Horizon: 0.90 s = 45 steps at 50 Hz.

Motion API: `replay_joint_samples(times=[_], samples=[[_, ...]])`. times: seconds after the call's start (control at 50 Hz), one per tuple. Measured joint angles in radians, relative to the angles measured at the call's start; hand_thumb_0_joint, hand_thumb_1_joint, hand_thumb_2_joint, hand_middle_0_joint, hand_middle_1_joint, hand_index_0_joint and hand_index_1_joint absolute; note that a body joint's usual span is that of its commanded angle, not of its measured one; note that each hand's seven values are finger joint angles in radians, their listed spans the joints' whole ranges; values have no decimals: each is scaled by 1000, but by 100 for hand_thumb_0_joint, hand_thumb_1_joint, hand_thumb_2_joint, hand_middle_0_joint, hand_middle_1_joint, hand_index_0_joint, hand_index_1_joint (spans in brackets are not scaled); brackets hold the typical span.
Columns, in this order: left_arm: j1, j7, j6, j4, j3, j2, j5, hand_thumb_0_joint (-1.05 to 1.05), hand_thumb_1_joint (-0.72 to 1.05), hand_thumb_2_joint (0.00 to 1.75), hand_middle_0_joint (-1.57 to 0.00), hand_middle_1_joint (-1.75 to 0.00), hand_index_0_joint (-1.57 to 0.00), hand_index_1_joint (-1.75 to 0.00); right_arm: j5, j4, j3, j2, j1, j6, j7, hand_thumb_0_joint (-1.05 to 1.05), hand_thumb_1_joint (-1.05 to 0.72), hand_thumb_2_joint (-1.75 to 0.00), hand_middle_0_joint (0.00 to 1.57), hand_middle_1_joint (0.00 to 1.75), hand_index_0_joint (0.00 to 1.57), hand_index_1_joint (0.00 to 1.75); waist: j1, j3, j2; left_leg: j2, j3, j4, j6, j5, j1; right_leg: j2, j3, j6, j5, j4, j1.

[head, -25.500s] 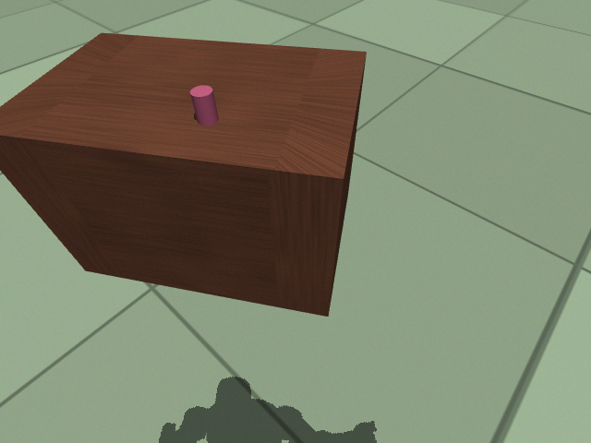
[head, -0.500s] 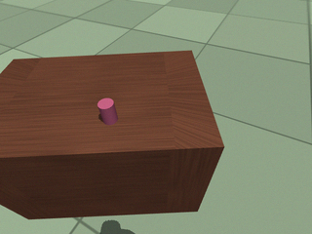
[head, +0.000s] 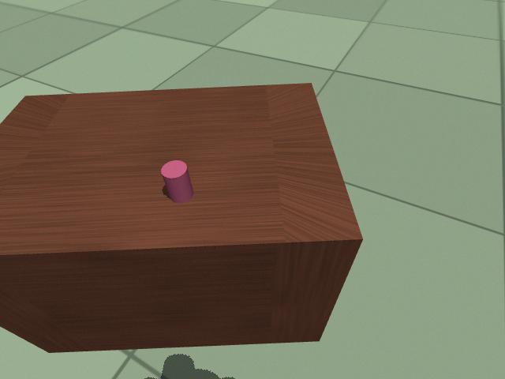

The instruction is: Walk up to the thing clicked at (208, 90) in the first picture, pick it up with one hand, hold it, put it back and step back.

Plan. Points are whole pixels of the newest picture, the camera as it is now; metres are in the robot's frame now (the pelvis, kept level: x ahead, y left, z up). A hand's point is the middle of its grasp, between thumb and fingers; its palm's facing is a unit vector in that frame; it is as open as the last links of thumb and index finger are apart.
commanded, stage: home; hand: left
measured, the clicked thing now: (178, 182) +0.54 +0.20 -0.04
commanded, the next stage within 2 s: stand in 0.96 s
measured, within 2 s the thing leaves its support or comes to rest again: neither
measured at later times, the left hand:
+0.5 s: hand out of the picture +0.09 +0.26 -0.15, palm faces -0.04 -0.93 -0.35, open 17.5 cm
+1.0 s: hand out of the picture +0.09 +0.25 -0.15, palm faces -0.04 -0.94 -0.35, open 17.6 cm
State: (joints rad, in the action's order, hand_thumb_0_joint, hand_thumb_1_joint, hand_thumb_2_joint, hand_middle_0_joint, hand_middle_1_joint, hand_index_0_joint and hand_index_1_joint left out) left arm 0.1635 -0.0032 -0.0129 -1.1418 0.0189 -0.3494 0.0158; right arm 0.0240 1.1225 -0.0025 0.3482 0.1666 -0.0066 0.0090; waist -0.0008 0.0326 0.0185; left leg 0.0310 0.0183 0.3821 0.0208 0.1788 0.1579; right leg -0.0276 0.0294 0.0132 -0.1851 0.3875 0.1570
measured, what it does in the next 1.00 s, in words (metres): stands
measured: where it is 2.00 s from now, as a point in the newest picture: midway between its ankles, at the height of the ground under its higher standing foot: outside the picture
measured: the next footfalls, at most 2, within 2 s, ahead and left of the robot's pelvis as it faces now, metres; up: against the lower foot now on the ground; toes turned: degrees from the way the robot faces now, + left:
none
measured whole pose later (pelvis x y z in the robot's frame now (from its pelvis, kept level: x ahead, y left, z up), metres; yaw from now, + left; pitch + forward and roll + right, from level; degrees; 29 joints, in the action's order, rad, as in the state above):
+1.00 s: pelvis +0.02 +0.00 +0.00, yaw +0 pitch -2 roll +0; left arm 0.11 0.00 -0.01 -1.15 0.01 -0.34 0.01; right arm 0.02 1.15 0.00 0.35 0.12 -0.01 0.01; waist 0.01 0.04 0.01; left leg 0.03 0.03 0.31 0.02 0.17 0.10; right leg -0.03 0.02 0.02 -0.18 0.31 0.10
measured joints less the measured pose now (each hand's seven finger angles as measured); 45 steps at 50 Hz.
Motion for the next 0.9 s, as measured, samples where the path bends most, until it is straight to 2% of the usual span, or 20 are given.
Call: replay_joint_samples(times=[0.44, 0.9], samples=[[-56, 1, 1, -12, -2, 9, -5, 0, -55, 4, -5, -5, -5, -5, -7, 16, 8, 5, -49, -8, -6, 0, -90, -90, 20, 30, 21, 30, 4, 9, -3, -4, 12, -56, -3, -3, -50, -3, -10, 8, 7, -56, -46], [-53, 3, 6, -10, -10, 5, -7, 0, -56, 4, -5, -5, -5, -5, -7, 23, 6, 5, -46, -7, -5, 0, -90, -90, 20, 30, 21, 30, 8, 6, -5, -4, 11, -75, -2, -5, -63, -3, -8, 7, 7, -72, -58]])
